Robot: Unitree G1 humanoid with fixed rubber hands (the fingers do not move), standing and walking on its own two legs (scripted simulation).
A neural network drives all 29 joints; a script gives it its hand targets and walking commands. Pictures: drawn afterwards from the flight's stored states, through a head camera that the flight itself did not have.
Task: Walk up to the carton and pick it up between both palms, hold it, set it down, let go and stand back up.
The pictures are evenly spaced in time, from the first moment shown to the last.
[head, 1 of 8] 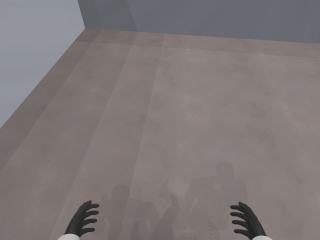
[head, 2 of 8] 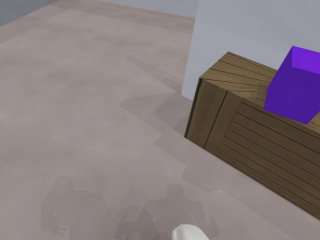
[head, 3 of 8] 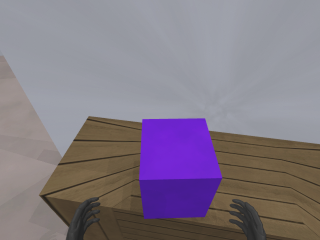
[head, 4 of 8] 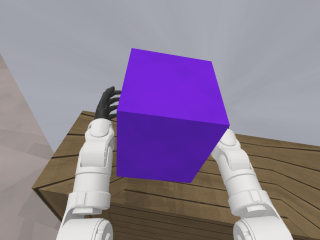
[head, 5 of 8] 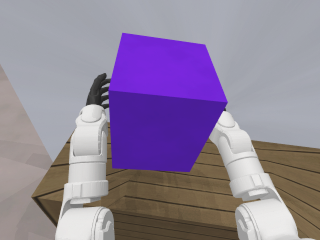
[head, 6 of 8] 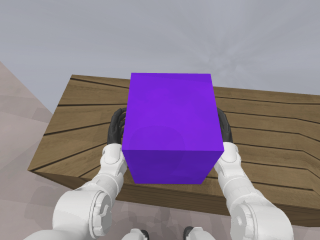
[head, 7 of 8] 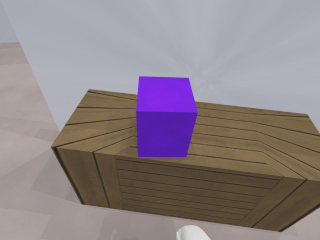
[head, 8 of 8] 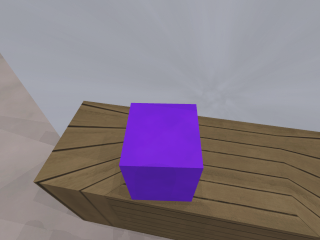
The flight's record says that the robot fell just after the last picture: no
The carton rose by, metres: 0.27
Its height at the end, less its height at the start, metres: +0.00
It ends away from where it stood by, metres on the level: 0.02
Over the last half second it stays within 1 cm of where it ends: yes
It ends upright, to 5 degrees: yes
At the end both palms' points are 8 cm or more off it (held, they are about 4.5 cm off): yes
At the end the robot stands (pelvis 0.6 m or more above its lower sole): yes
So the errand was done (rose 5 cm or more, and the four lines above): yes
